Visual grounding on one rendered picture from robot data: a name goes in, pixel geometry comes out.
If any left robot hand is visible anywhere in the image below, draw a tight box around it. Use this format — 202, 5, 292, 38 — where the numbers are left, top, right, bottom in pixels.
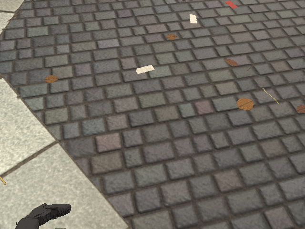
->
15, 203, 71, 229

